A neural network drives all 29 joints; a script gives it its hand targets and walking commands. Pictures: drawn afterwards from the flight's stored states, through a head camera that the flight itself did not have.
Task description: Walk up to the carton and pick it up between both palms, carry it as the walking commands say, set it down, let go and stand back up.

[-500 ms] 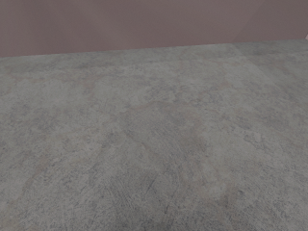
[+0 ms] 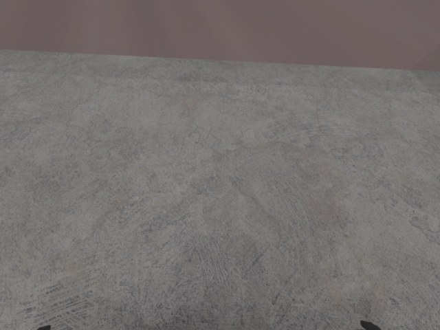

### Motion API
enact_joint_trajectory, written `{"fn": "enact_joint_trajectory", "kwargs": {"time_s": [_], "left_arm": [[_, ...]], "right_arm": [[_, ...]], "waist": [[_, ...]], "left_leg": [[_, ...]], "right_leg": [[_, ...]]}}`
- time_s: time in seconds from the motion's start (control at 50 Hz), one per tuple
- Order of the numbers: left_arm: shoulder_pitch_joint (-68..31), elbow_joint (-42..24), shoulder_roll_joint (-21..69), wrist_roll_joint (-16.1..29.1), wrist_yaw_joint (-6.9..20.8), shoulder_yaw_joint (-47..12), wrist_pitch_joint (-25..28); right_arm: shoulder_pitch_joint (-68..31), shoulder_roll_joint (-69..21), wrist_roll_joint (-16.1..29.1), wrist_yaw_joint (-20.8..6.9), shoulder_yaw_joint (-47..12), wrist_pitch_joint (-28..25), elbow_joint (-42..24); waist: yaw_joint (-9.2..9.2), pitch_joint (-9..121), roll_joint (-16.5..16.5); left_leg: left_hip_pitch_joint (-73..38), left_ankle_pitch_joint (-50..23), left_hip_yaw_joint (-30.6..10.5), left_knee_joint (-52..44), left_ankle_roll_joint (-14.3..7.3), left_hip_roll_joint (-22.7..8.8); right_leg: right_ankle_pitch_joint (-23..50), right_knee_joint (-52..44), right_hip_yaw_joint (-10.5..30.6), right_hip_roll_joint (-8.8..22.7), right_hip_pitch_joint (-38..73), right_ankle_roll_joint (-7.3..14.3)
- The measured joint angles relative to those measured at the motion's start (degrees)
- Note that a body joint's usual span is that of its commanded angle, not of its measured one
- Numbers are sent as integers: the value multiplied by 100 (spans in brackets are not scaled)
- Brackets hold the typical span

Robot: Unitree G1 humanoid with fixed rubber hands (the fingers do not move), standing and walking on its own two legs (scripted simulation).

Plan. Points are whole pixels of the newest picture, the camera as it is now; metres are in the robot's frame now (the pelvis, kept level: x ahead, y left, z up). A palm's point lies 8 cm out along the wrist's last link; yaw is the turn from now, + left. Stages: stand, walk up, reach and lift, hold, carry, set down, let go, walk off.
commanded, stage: walk up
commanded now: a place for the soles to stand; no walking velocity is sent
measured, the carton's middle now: out of the picture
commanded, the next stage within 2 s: none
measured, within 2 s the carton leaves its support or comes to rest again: neither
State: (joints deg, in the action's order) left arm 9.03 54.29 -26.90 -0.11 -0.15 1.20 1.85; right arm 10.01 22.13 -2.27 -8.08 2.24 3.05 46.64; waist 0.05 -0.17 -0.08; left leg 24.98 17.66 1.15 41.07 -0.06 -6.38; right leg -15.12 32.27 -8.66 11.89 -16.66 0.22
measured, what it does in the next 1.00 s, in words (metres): steps to the left, turning left: left foot, then right foot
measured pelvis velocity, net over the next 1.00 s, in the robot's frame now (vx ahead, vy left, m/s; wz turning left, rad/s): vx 0.03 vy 0.21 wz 0.72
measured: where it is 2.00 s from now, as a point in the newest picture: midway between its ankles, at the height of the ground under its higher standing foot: outside the picture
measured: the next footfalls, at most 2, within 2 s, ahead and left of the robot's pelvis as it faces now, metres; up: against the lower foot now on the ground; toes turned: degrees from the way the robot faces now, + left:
left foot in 0.02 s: +0.09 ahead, +0.17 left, +0.00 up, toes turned +3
right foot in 0.30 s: +0.14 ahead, +0.00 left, +0.00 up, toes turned +9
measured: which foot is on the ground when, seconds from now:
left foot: up 0.00-0.00, down 0.02-0.32, up 0.34-0.72, down 0.74-1.00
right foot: down 0.00-0.02, up 0.04-0.28, down 0.30-0.74, up 0.76-1.00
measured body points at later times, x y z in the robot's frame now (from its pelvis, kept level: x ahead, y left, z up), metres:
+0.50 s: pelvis +0.02 +0.06 +0.02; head +0.06 +0.06 +0.46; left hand -0.05 +0.42 -0.07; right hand +0.26 -0.15 -0.10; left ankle +0.01 +0.25 -0.68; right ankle +0.10 -0.01 -0.73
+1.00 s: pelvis +0.03 +0.21 +0.01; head +0.02 +0.23 +0.46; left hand -0.12 +0.54 -0.10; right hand +0.30 +0.05 -0.08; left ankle -0.03 +0.29 -0.73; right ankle +0.11 +0.14 -0.70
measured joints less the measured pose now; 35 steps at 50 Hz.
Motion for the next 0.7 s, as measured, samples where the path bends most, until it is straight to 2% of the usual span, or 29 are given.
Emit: {"fn": "enact_joint_trajectory", "kwargs": {"time_s": [0.02, 0.06, 0.12, 0.18, 0.26, 0.3, 0.34, 0.36, 0.4, 0.44, 0.58, 0.7], "left_arm": [[-1, -17, -45, 0, 0, -1, -9], [-151, -25, -175, 0, -1, 11, -75], [-251, -186, -184, 1, 0, 7, -97], [-243, -225, -186, 1, -2, 7, -82], [-103, -221, -187, 1, -74, 8, -41], [64, -218, -188, 1, -109, 6, 20], [326, -213, -179, 1, -136, 7, 83], [404, -192, -180, 1, -159, 9, 84], [450, -153, -180, 1, -192, 8, 85], [488, -155, -180, 1, -199, 7, 100], [559, -234, -177, 1, -197, 9, 128], [500, -322, -174, 0, -126, 28, 139]], "right_arm": [[26, 35, -12, 0, 5, -23, -15], [115, -73, -107, 18, 9, -15, -12], [284, -97, -136, 46, 14, 28, -14], [344, -94, -137, 67, 12, 72, -45], [307, -95, -136, 68, 12, 107, -296], [203, -96, -125, 67, 13, 115, -434], [70, -99, -112, 50, 13, 131, -534], [36, -101, -114, 49, 13, 129, -567], [25, -99, -111, 41, 12, 128, -570], [26, -90, -98, -6, 11, 128, -573], [21, -88, -24, -103, 12, 129, -573], [27, -84, 6, -113, 12, 123, -577]], "waist": [[2, 0, 60], [21, -33, -106], [22, -68, -145], [17, -116, -154], [13, -120, -154], [10, -117, -156], [4, -88, -131], [2, -83, -133], [3, -79, -129], [7, -74, -110], [10, -72, 37], [15, -58, 57]], "left_leg": [[-251, 3, -90, -348, -35, 2], [-236, -123, -222, -346, 58, 222], [-268, -362, -485, -530, 58, 435], [-428, -559, -699, -809, 9, 704], [-468, -627, -948, -876, -79, 1114], [-427, -643, -1021, -876, -92, 1295], [-344, -427, -1039, -764, -92, 1414], [-198, -279, -960, -485, -91, 1429], [149, -228, -746, 120, -91, 1324], [378, -233, -627, 440, -92, 1088], [541, -426, -494, 474, -92, 164], [255, -362, -141, 220, -92, -44]], "right_leg": [[-136, 236, -12, 23, -35, 0], [-785, 986, 148, 38, -264, 1], [-1082, 1764, 186, -431, -585, 0], [-1087, 1695, 199, -804, -661, 0], [-1075, 1105, 207, -1100, -663, 0], [-752, 448, 218, -1174, -600, 19], [295, 90, 209, -1091, -552, 190], [458, 39, 159, -1003, -543, 223], [463, -194, -4, -822, -436, 263], [498, -456, -161, -681, -311, 256], [505, -672, -500, -486, -78, 115], [318, -397, -647, -250, -58, 69]]}}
